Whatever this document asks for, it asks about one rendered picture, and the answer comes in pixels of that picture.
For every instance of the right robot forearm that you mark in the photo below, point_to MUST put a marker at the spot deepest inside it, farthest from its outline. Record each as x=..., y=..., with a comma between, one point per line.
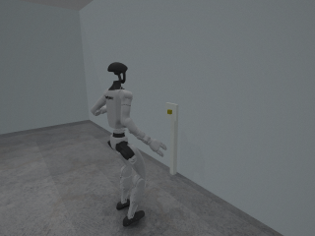
x=133, y=129

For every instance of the right robot hand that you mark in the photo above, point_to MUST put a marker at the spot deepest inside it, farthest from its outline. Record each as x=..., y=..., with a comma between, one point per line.
x=155, y=145

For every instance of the robot right shin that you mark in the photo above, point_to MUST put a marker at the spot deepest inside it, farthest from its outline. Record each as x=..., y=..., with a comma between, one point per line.
x=136, y=196

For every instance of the left robot forearm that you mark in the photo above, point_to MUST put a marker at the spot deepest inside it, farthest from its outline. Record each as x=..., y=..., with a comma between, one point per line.
x=103, y=109

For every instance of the panel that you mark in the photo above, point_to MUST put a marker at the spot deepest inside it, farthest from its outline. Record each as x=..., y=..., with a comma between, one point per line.
x=173, y=135

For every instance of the right robot foot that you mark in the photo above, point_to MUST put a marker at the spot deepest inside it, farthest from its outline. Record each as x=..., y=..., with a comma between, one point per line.
x=137, y=216

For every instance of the robot left upper arm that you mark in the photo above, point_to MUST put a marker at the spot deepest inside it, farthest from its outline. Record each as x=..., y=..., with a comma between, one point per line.
x=95, y=110

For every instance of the robot right upper arm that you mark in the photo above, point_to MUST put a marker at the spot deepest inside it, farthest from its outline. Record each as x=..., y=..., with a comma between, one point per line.
x=126, y=97

